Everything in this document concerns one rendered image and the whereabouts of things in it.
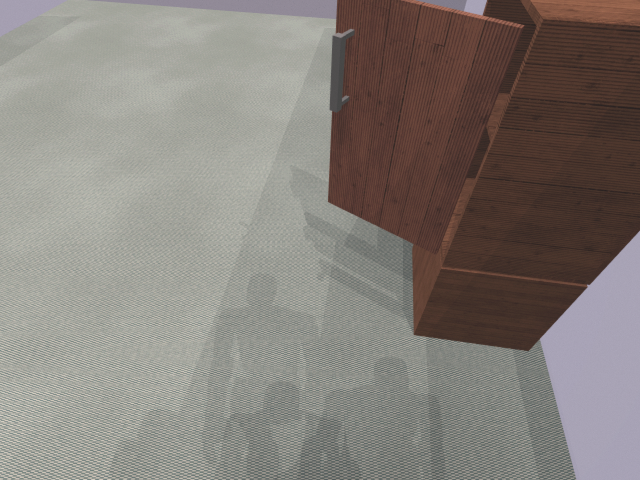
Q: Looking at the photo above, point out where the cupboard door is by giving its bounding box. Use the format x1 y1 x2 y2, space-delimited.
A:
328 0 525 255

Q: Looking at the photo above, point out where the handle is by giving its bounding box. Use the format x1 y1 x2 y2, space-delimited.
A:
330 29 355 113

